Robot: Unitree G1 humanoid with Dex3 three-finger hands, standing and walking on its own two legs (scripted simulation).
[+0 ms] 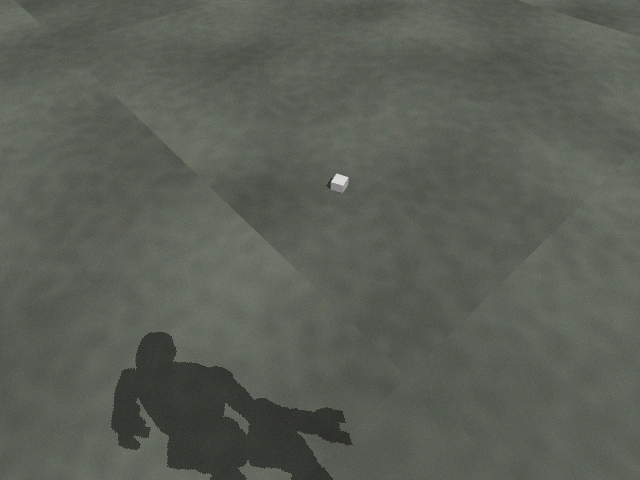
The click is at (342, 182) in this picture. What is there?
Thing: small box
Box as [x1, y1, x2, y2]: [331, 174, 348, 192]
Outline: 336,174 331,181 331,189 342,192 347,185 348,177
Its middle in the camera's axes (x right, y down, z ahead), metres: +0.09 -0.29 +1.85
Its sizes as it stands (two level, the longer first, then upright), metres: 0.067 0.063 0.046
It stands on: the floor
